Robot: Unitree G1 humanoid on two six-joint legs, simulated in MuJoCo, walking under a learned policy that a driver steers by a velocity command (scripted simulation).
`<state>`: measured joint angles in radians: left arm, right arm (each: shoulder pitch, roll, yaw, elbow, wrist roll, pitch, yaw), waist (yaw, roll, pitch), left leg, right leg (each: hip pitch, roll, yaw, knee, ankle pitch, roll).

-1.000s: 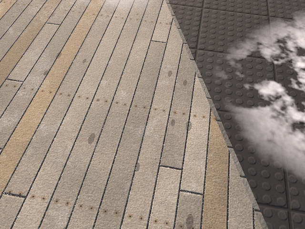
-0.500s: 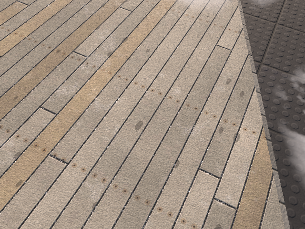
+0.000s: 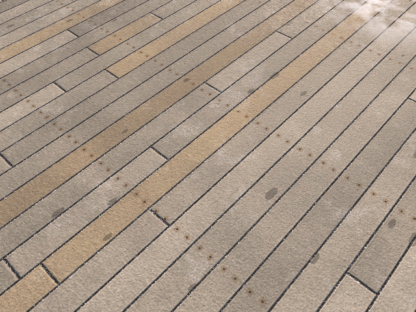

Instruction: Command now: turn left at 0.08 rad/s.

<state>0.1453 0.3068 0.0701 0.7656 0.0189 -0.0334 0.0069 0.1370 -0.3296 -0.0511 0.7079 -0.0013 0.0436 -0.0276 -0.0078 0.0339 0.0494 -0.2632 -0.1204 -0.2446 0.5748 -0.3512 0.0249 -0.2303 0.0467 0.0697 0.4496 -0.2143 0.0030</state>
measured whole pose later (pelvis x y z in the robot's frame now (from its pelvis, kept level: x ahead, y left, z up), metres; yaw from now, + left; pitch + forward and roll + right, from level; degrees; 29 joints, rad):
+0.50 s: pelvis +0.00 +0.00 +0.00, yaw -14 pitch +1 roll +1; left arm 0.15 0.36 0.07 0.70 -0.03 0.04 -0.01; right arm 0.21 -0.30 -0.07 0.78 0.00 0.02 -0.05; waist -0.02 -0.02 0.06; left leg -0.15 0.03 0.05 0.44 -0.30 -0.02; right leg -0.45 -0.01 0.00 0.93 -0.45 0.06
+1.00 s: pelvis +0.15 -0.10 +0.00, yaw -30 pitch +2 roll +1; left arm 0.42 0.31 0.05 0.73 -0.02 -0.04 0.02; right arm 0.03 -0.30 -0.05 0.69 0.01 -0.10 0.05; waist 0.08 0.04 0.04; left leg -0.58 0.02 -0.05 0.53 0.04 -0.04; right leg 0.03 0.06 0.15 0.30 -0.35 -0.06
